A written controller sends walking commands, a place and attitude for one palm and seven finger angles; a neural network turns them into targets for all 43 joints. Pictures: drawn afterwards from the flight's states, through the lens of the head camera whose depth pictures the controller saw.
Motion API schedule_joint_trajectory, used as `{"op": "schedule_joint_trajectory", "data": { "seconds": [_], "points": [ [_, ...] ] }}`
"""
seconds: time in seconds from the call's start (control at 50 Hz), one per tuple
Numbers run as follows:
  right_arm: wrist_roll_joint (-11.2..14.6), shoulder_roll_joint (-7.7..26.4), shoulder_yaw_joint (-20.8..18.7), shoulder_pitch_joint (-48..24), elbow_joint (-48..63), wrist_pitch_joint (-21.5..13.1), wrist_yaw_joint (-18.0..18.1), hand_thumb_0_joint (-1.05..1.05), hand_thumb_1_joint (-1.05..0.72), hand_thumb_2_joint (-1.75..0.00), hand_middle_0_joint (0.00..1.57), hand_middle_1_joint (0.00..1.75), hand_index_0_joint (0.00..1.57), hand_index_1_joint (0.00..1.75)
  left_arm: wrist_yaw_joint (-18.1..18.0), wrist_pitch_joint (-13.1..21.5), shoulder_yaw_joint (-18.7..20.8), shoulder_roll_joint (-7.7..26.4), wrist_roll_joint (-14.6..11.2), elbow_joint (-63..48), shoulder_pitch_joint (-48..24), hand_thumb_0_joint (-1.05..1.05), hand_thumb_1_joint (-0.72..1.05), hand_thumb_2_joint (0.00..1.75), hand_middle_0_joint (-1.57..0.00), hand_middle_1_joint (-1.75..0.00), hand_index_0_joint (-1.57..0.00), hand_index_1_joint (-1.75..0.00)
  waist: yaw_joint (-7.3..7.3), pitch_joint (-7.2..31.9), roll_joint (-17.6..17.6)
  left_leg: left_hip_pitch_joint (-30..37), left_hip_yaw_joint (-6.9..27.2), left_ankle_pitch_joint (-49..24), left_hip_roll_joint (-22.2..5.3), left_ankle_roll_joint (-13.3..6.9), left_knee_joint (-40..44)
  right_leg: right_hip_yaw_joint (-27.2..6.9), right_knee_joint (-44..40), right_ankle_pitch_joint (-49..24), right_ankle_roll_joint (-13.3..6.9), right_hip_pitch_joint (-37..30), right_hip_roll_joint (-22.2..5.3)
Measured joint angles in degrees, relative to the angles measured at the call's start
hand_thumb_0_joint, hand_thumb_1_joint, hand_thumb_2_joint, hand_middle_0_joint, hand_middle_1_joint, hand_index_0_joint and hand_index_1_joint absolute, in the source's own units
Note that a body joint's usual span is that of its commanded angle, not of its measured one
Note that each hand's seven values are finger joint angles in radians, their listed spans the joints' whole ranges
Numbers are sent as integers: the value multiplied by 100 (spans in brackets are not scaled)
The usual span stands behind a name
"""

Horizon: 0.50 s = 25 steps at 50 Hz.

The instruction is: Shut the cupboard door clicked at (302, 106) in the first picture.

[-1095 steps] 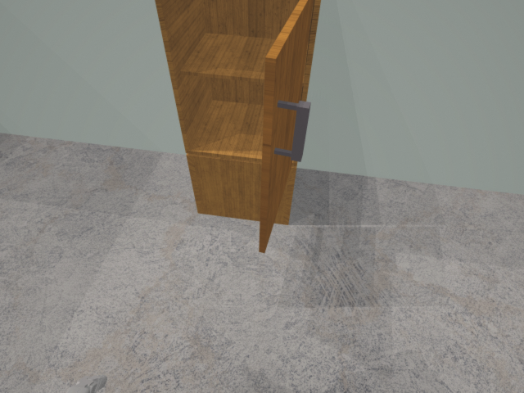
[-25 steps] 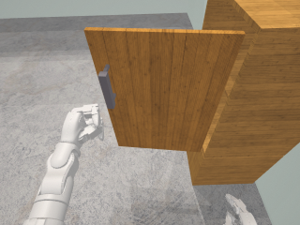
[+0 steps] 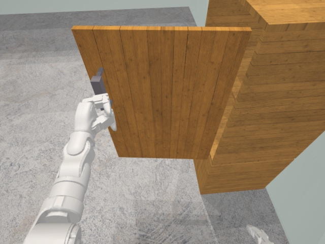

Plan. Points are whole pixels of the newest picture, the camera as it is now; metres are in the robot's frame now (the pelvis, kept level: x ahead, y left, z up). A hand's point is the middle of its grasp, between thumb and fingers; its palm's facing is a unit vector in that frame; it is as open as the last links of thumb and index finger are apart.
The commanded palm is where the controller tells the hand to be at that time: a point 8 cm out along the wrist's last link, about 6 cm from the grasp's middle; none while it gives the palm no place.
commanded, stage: bring the fist close to the handle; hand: left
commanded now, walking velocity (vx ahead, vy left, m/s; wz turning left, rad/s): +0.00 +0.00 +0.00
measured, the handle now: (104, 93) +0.49 +0.18 +0.09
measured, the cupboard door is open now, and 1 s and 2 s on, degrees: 83 75 68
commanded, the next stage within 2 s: push the door shut along its arc in 0.26 s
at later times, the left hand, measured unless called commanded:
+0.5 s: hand (107, 116) +0.40 +0.15 +0.10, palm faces -0.04 -1.00 -0.02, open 3.1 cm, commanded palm +0.39 +0.20 +0.10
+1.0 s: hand (116, 98) +0.47 +0.14 +0.10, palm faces -0.16 -0.99 -0.01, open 3.2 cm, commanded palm +0.46 +0.18 +0.10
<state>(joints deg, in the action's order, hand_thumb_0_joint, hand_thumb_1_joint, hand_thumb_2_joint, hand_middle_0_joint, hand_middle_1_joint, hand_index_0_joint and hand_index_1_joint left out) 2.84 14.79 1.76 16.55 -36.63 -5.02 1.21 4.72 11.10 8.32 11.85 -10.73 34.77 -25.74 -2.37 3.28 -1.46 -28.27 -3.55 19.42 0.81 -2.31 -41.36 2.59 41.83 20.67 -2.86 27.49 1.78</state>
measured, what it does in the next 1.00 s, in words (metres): stands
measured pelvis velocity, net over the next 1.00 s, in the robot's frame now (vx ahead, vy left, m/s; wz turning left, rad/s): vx -0.01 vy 0.02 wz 0.02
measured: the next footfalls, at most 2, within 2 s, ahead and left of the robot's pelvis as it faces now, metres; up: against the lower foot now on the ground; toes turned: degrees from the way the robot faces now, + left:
none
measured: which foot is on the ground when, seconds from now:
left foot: down 0.00-1.00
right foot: down 0.00-1.00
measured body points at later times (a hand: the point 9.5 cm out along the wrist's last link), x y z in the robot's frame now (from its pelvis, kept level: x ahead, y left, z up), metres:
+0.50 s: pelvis -0.01 +0.01 +0.00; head +0.02 +0.01 +0.45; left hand +0.40 +0.20 +0.10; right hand +0.11 -0.24 -0.11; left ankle +0.02 +0.09 -0.71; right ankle +0.00 -0.09 -0.71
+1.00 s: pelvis -0.01 +0.02 -0.01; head +0.06 +0.03 +0.43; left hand +0.47 +0.19 +0.10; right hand +0.02 -0.25 -0.13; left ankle +0.02 +0.09 -0.71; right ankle +0.00 -0.09 -0.71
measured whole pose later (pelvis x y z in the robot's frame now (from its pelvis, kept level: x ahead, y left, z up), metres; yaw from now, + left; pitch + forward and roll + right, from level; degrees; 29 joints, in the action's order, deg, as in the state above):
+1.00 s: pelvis -0.01 +0.02 -0.01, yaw +1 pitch +12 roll -2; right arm 2.4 16.6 1.3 21.7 -40.9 -4.8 0.6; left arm 12.8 18.4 8.9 19.0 -9.8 65.6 -52.5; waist -7.0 3.4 -1.7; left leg -39.8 -2.7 20.4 1.4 -4.0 -47.8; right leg 3.7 46.2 20.9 -1.4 37.5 0.9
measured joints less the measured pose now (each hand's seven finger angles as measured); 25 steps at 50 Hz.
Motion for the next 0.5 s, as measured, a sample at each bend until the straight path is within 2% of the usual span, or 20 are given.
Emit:
{"op": "schedule_joint_trajectory", "data": {
  "seconds": [0.1,0.22,0.28,0.38,0.5],
  "points": [
    [18,28,-49,158,-29,73,-45,1,-90,-90,20,30,20,30,55,306,54,112,67,35,94,2,90,89,-130,-150,-130,-150,22,30,-16,3,-4,29,-22,2,-43,-4,17,11,-4,-11,21],
    [70,70,-68,148,-58,148,7,1,-90,-90,20,30,20,30,248,187,7,179,-67,270,45,2,90,90,-130,-150,-130,-150,37,-41,-49,-7,44,-20,-17,-14,-39,44,-44,-49,10,-44,17],
    [72,74,-72,92,-62,112,40,1,-90,-90,20,30,20,30,246,256,-26,137,-100,270,4,2,90,90,-130,-150,-130,-150,43,-74,-45,-32,52,-44,-11,-26,-44,54,-56,-80,18,-31,10],
    [64,48,-44,-28,-75,60,49,1,-90,-90,20,30,20,30,180,432,-60,108,-35,467,-281,2,90,90,-130,-150,-130,-150,28,-75,-4,-119,58,-50,8,-48,-104,65,-1,-84,38,48,-12],
    [67,19,13,-89,-28,83,36,1,-90,-90,20,30,20,30,277,357,-44,234,63,1078,-749,2,90,90,-130,-150,-130,-150,-49,-47,9,-242,55,-47,29,-80,-166,66,53,-83,69,162,-37]
  ]
}}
